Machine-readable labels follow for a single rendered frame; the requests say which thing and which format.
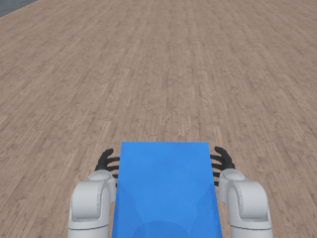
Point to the carton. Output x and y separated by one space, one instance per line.
166 190

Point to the right robot forearm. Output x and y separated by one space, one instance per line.
247 203

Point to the left robot forearm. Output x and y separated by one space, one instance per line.
89 211

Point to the robot left hand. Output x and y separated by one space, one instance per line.
103 162

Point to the robot right hand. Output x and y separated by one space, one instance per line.
225 160

